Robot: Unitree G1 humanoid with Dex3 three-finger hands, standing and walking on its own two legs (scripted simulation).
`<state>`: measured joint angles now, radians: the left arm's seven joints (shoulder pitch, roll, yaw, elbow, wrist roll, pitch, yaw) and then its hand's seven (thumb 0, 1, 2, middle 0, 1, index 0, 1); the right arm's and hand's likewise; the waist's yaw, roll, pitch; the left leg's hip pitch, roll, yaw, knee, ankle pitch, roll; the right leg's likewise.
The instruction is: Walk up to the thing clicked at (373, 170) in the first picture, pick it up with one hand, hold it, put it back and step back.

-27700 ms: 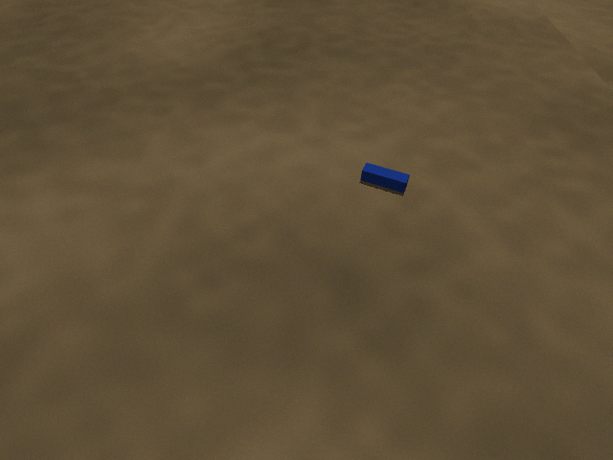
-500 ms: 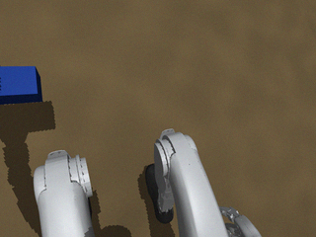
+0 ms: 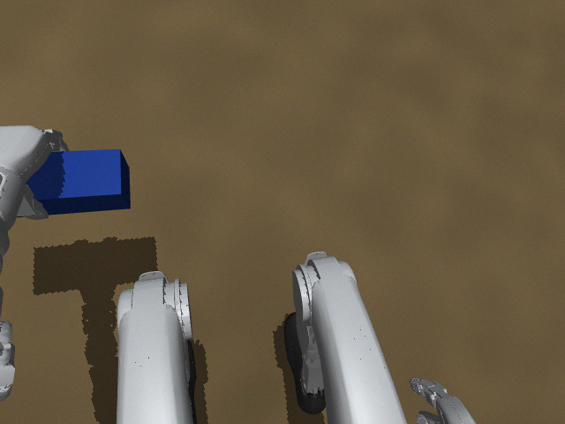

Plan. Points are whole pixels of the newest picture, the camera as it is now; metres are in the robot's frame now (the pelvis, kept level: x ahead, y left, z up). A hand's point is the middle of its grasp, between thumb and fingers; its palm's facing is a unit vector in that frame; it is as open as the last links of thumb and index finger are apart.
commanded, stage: lift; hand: left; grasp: from above
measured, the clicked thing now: (41, 184) +0.46 +0.31 -0.15
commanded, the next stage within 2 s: hold in 1.26 s
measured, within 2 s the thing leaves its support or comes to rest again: neither
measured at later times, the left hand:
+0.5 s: hand out of the picture +0.38 +0.28 +0.09, palm faces -0.43 -0.10 -0.89, open 10.0 cm
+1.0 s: hand out of the picture +0.34 +0.25 +0.22, palm faces -0.45 -0.08 -0.89, open 10.1 cm
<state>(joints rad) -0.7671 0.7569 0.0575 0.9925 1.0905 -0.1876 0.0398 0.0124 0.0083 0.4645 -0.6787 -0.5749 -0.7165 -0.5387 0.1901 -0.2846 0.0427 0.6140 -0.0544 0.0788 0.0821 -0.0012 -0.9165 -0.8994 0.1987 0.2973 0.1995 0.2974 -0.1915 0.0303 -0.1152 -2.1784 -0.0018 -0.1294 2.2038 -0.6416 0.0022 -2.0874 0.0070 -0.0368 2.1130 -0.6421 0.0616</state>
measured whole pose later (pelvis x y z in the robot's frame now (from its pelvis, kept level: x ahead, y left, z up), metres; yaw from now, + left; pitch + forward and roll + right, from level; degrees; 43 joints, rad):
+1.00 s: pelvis +0.04 +0.00 +0.29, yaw +5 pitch +14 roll -2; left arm -0.30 0.44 -0.15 0.79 1.04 -0.08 0.12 0.01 0.00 0.51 -0.61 -0.69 -0.64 -0.66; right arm 0.23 -0.25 -0.04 0.73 0.03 -0.01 -0.05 0.00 -0.91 -0.90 0.20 0.30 0.20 0.30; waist -0.06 0.04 -0.12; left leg -0.92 0.04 -0.03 1.13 -0.45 -0.01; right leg -0.89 0.00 0.01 1.08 -0.43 0.04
